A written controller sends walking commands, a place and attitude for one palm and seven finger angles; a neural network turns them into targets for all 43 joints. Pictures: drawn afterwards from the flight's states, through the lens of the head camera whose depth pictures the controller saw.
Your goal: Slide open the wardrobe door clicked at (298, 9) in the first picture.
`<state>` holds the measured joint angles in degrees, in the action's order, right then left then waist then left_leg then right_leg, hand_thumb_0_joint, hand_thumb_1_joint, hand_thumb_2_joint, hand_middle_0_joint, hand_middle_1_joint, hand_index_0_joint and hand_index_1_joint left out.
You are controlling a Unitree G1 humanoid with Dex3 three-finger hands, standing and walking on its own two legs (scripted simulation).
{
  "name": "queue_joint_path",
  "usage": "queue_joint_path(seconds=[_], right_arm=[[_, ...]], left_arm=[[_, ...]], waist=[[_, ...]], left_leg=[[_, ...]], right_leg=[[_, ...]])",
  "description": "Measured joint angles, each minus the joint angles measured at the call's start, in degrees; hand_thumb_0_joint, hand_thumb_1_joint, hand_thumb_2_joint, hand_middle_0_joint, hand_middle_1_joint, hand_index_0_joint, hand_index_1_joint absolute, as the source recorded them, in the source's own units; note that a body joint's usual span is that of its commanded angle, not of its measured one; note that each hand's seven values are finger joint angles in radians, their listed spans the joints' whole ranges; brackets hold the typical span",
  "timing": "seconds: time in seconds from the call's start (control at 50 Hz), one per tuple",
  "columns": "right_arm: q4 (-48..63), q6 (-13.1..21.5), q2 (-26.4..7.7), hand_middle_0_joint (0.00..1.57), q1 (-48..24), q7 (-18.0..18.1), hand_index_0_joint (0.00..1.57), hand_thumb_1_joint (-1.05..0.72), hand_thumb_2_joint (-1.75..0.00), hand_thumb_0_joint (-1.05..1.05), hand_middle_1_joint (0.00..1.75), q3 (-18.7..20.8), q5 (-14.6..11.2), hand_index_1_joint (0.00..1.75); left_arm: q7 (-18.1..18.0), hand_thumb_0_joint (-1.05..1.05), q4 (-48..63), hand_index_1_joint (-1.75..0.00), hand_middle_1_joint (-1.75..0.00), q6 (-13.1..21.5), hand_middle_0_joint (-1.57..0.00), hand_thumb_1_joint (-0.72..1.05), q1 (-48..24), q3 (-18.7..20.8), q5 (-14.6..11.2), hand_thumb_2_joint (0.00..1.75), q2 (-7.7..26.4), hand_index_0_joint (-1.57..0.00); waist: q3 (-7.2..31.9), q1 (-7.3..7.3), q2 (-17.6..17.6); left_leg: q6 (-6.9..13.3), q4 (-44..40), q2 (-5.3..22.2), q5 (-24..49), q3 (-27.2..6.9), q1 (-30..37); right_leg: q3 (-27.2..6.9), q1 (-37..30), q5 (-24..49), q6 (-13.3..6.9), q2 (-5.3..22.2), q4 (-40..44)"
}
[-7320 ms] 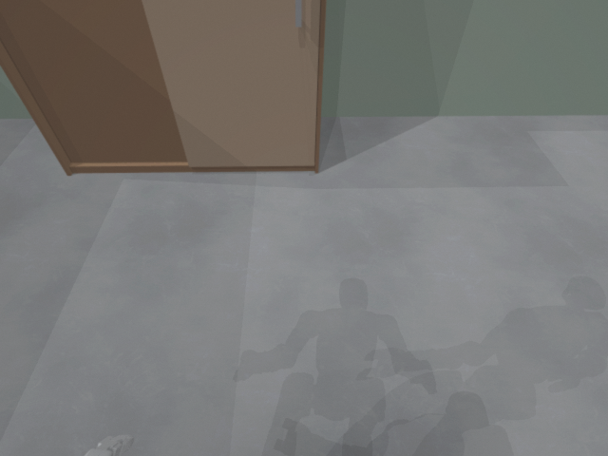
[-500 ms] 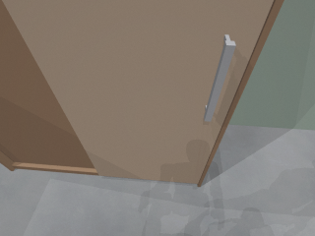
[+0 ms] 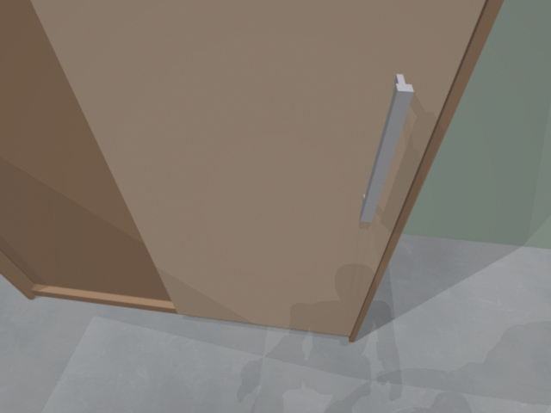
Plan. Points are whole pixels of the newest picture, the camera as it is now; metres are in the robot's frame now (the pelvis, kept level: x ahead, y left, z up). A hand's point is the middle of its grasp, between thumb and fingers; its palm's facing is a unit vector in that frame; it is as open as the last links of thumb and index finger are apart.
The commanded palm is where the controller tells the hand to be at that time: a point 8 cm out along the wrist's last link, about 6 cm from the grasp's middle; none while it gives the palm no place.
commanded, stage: look again from close up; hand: right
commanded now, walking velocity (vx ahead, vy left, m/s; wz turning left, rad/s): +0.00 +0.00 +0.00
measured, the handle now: (380, 156) +0.52 -0.14 +0.11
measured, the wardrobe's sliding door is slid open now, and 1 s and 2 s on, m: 0.00 0.00 0.00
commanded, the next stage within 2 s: none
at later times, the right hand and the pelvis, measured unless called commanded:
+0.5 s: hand out of the picture -0.02 -0.23 -0.16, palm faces -0.02 +0.96 -0.29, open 7.4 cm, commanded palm none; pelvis -0.05 -0.01 +0.01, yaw +0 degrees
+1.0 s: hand out of the picture -0.03 -0.19 -0.17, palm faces -0.01 +0.98 -0.20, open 7.4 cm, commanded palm none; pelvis -0.04 -0.01 +0.01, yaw +0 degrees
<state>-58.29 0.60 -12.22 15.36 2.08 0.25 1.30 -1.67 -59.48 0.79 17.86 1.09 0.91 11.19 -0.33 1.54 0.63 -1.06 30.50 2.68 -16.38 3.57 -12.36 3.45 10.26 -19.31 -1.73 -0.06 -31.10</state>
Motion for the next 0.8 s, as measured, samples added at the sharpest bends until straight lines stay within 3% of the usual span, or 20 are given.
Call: queue_joint_path(seconds=[0.24,0.44,0.8], right_arm=[[2.1,-0.5,-2.4,0.20,-1.6,-0.5,0.21,-0.91,-0.90,0.01,0.30,-0.5,0.0,0.30],[0.8,-0.8,-3.9,0.20,-0.3,-0.8,0.21,-0.90,-0.90,0.01,0.30,-0.8,0.3,0.30],[-2.6,-0.6,-1.4,0.20,1.3,-0.5,0.20,-0.91,-0.90,0.01,0.30,-1.6,0.0,0.30]], left_arm=[[1.1,0.01,2.8,-0.30,-0.30,-0.2,-0.20,0.90,-5.6,-0.2,-0.1,0.90,3.2,-0.20],[2.1,0.01,2.0,-0.30,-0.30,-0.8,-0.20,0.90,-5.6,-0.6,0.0,0.90,4.3,-0.20],[2.0,0.01,-2.6,-0.30,-0.30,-1.3,-0.20,0.90,-3.2,-1.1,-0.4,0.90,2.3,-0.20]], waist=[[0.2,-1.26,-0.3],[-0.4,-1.65,-0.1],[-1.9,-1.20,0.0]], left_leg=[[-0.6,-2.9,0.3,4.0,-0.6,0.7],[-0.8,-5.9,1.0,7.1,-0.4,0.2],[-0.7,-7.7,0.9,8.1,0.2,0.2]], right_leg=[[0.7,-0.4,3.3,-0.8,-0.5,1.9],[0.5,0.2,6.6,-1.1,-1.3,5.1],[-0.1,0.5,7.8,-0.9,-1.3,6.8]])
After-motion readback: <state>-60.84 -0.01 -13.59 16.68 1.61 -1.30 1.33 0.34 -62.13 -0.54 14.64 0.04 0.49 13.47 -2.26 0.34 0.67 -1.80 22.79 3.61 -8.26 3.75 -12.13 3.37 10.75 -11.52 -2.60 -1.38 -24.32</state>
